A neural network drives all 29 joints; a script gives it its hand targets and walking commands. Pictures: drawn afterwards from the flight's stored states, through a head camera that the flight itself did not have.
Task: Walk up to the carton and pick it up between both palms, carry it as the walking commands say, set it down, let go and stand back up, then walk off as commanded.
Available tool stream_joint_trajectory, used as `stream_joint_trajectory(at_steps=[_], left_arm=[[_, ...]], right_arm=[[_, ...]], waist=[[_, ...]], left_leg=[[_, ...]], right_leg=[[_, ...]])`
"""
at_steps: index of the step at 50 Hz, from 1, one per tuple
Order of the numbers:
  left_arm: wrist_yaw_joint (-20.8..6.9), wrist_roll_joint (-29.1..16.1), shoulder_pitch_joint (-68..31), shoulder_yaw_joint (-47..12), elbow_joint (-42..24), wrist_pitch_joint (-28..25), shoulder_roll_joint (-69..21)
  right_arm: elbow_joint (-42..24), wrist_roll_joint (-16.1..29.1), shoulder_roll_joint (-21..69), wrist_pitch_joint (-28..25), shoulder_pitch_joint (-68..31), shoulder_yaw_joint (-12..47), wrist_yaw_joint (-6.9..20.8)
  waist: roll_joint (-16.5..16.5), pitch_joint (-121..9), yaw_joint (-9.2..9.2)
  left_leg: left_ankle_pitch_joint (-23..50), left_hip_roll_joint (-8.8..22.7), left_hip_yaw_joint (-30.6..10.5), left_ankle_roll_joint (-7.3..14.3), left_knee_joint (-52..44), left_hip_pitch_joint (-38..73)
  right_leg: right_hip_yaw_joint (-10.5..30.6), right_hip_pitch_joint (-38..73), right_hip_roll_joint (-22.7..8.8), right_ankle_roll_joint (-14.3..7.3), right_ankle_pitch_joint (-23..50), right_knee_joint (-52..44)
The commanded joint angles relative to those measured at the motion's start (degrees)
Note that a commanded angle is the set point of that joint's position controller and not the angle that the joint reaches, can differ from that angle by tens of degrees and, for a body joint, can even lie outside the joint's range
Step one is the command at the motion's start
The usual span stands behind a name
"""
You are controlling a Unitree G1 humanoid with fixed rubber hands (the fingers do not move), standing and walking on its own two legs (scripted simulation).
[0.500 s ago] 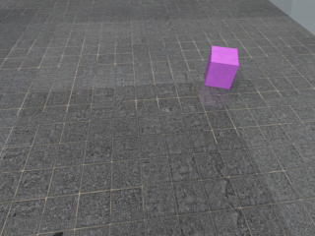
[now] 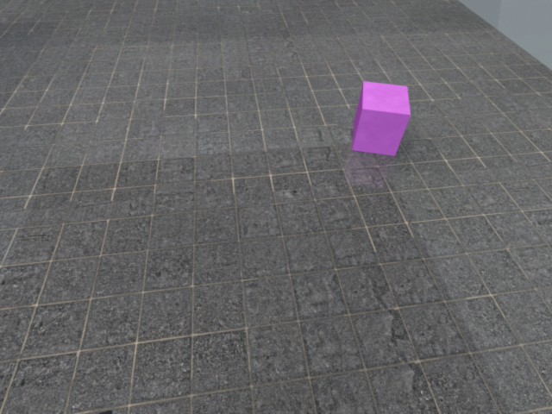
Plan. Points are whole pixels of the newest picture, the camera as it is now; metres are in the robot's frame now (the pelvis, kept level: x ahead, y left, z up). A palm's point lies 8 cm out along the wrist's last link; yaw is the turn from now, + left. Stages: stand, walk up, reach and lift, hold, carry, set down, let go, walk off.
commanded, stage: stand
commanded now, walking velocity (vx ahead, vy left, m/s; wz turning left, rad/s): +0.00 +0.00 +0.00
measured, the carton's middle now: (379, 118) +1.69 -0.57 -0.64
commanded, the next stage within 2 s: walk up in 0.36 s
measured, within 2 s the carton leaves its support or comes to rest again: neither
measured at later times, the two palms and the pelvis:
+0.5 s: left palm out of the picture +0.06 +0.27 -0.13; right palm out of the picture +0.04 -0.29 -0.13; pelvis +0.01 -0.01 +0.00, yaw +0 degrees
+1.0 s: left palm (131, 353) +0.23 +0.24 -0.10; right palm out of the picture +0.11 -0.37 -0.12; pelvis +0.12 -0.05 -0.02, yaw -10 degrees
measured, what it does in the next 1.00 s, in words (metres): walks ahead: right foot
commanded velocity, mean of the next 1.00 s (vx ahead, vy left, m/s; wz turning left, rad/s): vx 0.00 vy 0.00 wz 0.00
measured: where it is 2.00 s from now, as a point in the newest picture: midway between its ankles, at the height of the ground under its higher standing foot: (305, 309)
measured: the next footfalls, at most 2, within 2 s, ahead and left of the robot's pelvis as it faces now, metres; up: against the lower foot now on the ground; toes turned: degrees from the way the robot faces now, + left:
right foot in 0.86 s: +0.16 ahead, -0.19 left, +0.00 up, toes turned -9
left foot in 1.22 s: +0.44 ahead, +0.07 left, +0.00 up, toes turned -7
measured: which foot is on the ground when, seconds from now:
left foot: down 0.00-0.86, up 0.88-1.00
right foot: down 0.00-0.70, up 0.72-0.84, down 0.86-1.00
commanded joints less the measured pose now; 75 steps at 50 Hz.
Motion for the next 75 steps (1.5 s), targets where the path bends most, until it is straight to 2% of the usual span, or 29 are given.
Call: stream_joint_trajectory(at_steps=[1, 8, 12, 14, 17, 22, 27, 28, 29, 31, 33, 36, 38, 40, 41, 42, 43, 45, 47, 53, 57, 58, 60, 61, 63, 67, 72, 74, 75], left_arm=[[0.98, -0.47, -1.32, 2.46, -3.49, -1.09, 12.12], [0.82, -0.15, 1.27, 1.65, -3.52, -1.31, 9.25], [0.78, 0.18, -1.03, 2.41, -3.9, -0.64, 12.65], [0.91, 0.25, 1.2, 2.35, -3.05, -0.73, 12.22], [0.62, 0.11, -0.49, 2.9, -4.13, -0.67, 13.13], [0.75, -0.21, 1.06, 2.25, -4.44, -1.4, 10.39], [0.6, 0.19, 0.48, 2.17, -4.8, -1.2, 10.52], [-1.23, 2.36, 8.51, 4.93, -9.0, -1.62, 12.0], [-1.95, 2.56, 6.48, 5.67, -10.38, -1.37, 13.28], [-2.74, 2.26, -0.14, 5.82, -13.9, -0.94, 13.1], [-3.72, 2.53, -2.0, 5.1, -18.05, -1.45, 10.98], [-4.07, 3.2, -0.55, 5.48, -22.47, -1.93, 11.91], [-4.51, 2.94, 1.38, 6.14, -23.02, -2.75, 12.36], [-5.19, 2.96, 17.47, 6.99, -17.37, -2.42, 12.45], [-4.07, 3.02, 28.32, 8.08, -14.09, -2.54, 16.94], [-3.33, 3.64, 26.47, 7.72, -16.8, -2.16, 20.95], [-2.22, 3.38, 19.95, 8.42, -19.8, -2.17, 22.2], [-0.66, 3.86, 17.06, 8.08, -20.86, -2.52, 19.34], [-0.37, 3.01, 14.73, 7.76, -22.92, -2.7, 21.36], [-0.98, 2.21, 13.57, 7.29, -24.66, -3.63, 21.11], [-2.25, 1.99, 6.67, 6.17, -27.81, -3.1, 17.45], [-2.07, 2.19, 6.25, 5.61, -28.69, -2.93, 16.36], [-1.93, 0.97, 12.4, 4.69, -32.03, -2.04, 12.93], [-2.16, 0.9, 14.25, 5.3, -32.52, -0.72, 16.81], [-3.17, 1.48, 15.38, 6.26, -32.01, -0.09, 18.26], [-3.7, 0.07, 13.92, 6.76, -29.79, -1.37, 19.96], [-4.89, 0.5, 20.05, 6.31, -28.26, -0.23, 17.83], [-4.02, 1.23, 22.09, 6.35, -27.72, -0.95, 16.51], [-2.85, 1.59, 27.68, 6.94, -26.06, -1.58, 17.74]], right_arm=[[-3.55, -0.01, -11.36, -0.89, -1.54, -2.09, -0.15], [-3.12, 0.13, -11.36, -0.99, -0.36, -2.57, -0.5], [-3.39, -0.22, -11.64, -0.59, -0.69, -2.75, -0.33], [-2.4, -0.21, -6.53, -0.06, 1.76, -1.24, -0.26], [-3.73, -0.34, -10.36, 0.01, -1.47, -2.39, -0.62], [-3.29, 0.48, -11.17, -1.04, -0.19, -2.61, -0.36], [-3.68, -0.32, -12.53, -1.1, -0.87, -3.15, -0.52], [-8.53, -2.95, -14.91, -1.85, 1.91, -5.27, 0.14], [-10.71, -3.07, -14.08, -2.28, 0.2, -5.35, 0.18], [-12.2, -2.84, -15.11, -2.74, 4.64, -5.93, 0.63], [-12.56, -3.39, -19.26, -2.92, 8.9, -7.16, -0.01], [-14.91, -4.84, -18.09, -4.03, 7.98, -7.61, -0.5], [-15.85, -4.36, -17.93, -3.85, 7.32, -7.25, 0.49], [-18.87, -3.82, -16.48, -2.83, -0.66, -6.45, 1.63], [-22.36, -3.25, -12.24, -2.39, -3.27, -4.82, 2.29], [-25.6, -2.68, -8.87, -2.69, -4.01, -2.74, 3.43], [-25.27, -2.21, -13.16, -2.15, -1.27, -3.85, 3.27], [-25.83, -1.56, -15.93, -2.7, -0.44, -4.99, 3.87], [-24.64, -0.39, -16.85, -2.39, 5.02, -5.68, 4.08], [-28.25, -2.06, -16.97, -2.54, 3.37, -5.67, 4.65], [-25.65, -2.23, -18.93, -1.45, 18.92, -7.19, 4.01], [-24.59, -2.62, -21.05, -1.39, 22.87, -8.56, 3.03], [-28.93, -4.08, -26.04, -2.26, 22.8, -9.09, 1.4], [-30.5, -2.86, -25.14, -2.21, 17.22, -8.33, 0.72], [-31.53, -1.08, -24.69, -2.95, 11.14, -8.73, -0.09], [-30.76, -1.94, -24.41, -3.21, 9.5, -8.37, 0.71], [-32.24, -1.64, -22.13, -1.95, 4.25, -7.27, 1.72], [-32.7, -1.27, -18.47, -1.56, 6.11, -5.86, 2.37], [-32.89, -1.19, -15.58, -1.54, 4.6, -4.48, 2.93]], waist=[[-0.01, -4.1, 0.45], [-3.65, -2.4, 1.07], [3.3, -1.26, -0.3], [-3.29, -1.31, -0.61], [-2.17, 0.69, 0.98], [3.35, -2.59, -0.35], [-0.8, -5.15, 0.53], [1.08, -8.47, 0.67], [2.1, -4.31, -0.02], [1.33, 1.73, -3.1], [8.12, 1.55, -5.15], [5.13, 5.62, -4.68], [6.75, 3.91, -4.03], [3.3, -3.13, 5.1], [-13.63, -6.08, 10.26], [-23.61, -4.71, 10.07], [-13.46, -5.3, 8.17], [-4.01, 2.12, 5.79], [-6.22, -1.72, 3.4], [-5.01, 4.76, 2.81], [-1.67, 0.8, -6.35], [3.42, -0.79, -8.7], [21.57, -3.58, -8.33], [13.1, 4.24, -4.39], [6.98, 7.49, -0.28], [11.27, 2.3, -1.93], [11.82, -4.04, 3.2], [0.61, -2.92, 5.36], [-4.54, -4.22, 9.94]], left_leg=[[0.34, 5.33, -3.6, 1.62, -3.96, -0.83], [0.95, 6.79, -5.67, 2.33, -3.72, -0.07], [0.58, 5.5, -4.42, 1.77, -3.76, -0.96], [0.7, 6.52, -4.88, 1.81, -3.8, 0.35], [-0.45, 5.0, -3.47, 1.4, -3.26, -2.5], [0.02, 5.68, -3.98, 2.06, -2.83, -0.37], [6.02, 5.66, -3.97, 1.07, -2.28, 0.52], [-19.28, 5.38, -2.68, 5.9, 4.26, 2.17], [-22.19, 4.84, -3.83, 7.12, 6.62, 3.49], [-28.71, 7.51, -8.01, 8.36, -0.14, 7.54], [-32.52, 21.91, -20.97, 15.14, -10.16, 9.35], [-28.15, 28.3, -22.42, 18.53, -10.75, 11.43], [-25.18, 20.83, -10.4, 15.01, -6.79, 4.12], [-32.34, 12.58, 1.65, 10.03, 6.43, -18.38], [-27.6, 2.2, 11.39, 6.11, 32.25, -28.74], [-25.68, -4.34, 2.64, 3.67, 44.18, -40.34], [-22.74, 1.31, -4.05, 3.61, 49.28, -39.34], [-18.04, 4.98, -6.57, 4.13, 46.74, -39.15], [-17.19, 6.25, -5.65, 3.26, 40.97, -32.2], [-7.21, 6.01, -1.34, 2.78, 24.98, -22.49], [-1.25, 0.9, 1.98, 3.02, 20.63, 5.9], [-8.12, 1.06, 0.97, 4.42, 22.33, 11.45], [-49.41, 22.88, -38.59, 12.13, -7.0, 2.32], [-57.71, 24.39, -42.18, 14.06, -13.29, -3.94], [-51.49, 24.55, -38.48, 16.46, -13.84, -11.12], [-36.36, 21.34, -21.52, 16.21, -7.31, -12.46], [-35.52, 15.94, -6.02, 9.98, -5.33, -23.41], [-30.88, 10.71, -0.52, 7.49, 6.47, -29.44], [-27.83, 5.22, 4.37, 3.81, 24.22, -36.35]], right_leg=[[5.67, -0.25, -7.37, -0.09, 2.31, -4.56], [4.63, -2.01, -6.69, -0.98, 3.48, -4.36], [5.83, -3.36, -6.7, -0.83, -1.06, -5.1], [5.35, -3.62, -6.39, -0.61, -0.27, -4.65], [6.45, -3.17, -6.64, -0.45, -3.8, -6.16], [6.54, -1.87, -6.81, -0.57, 1.74, -4.92], [5.69, 0.24, -8.0, -1.34, 8.19, -3.49], [8.94, -5.0, -7.0, -5.9, -22.42, 0.76], [11.31, -13.55, -6.49, -6.67, -26.99, 1.33], [8.0, -27.37, -4.13, -4.71, -25.62, 5.55], [0.27, -33.1, -2.95, -1.74, -14.42, 25.76], [4.32, -40.16, -10.37, -1.47, -18.33, 26.93], [1.87, -25.97, -8.78, -1.5, -16.74, 12.98], [-1.63, 6.79, -2.41, -3.24, -9.38, 9.19], [12.38, 17.13, -7.45, -6.55, -24.09, 1.74], [38.64, 15.73, -16.76, -13.49, -36.47, -9.82], [40.07, 12.77, -20.72, -16.59, -38.63, -9.67], [36.2, 6.89, -19.57, -16.48, -31.28, -7.04], [24.62, 4.22, -16.99, -14.68, -28.89, -6.49], [17.19, -10.02, -16.45, -14.72, -22.64, -5.57], [7.12, -29.26, -8.43, -8.76, -26.26, 9.58], [4.7, -33.75, -6.06, -7.23, -23.83, 19.28], [1.69, -37.41, 1.33, -2.68, -26.72, 52.68], [6.28, -37.02, -1.08, -2.5, -22.99, 56.42], [4.96, -33.57, -4.99, -3.69, -21.17, 53.1], [2.46, -25.13, -6.26, -2.6, -22.01, 40.29], [-4.59, -3.17, -2.5, -1.61, -9.14, 26.75], [-5.77, 6.57, -0.17, -1.84, -4.8, 17.26], [3.45, 14.45, -3.66, -3.63, -13.17, 11.31]])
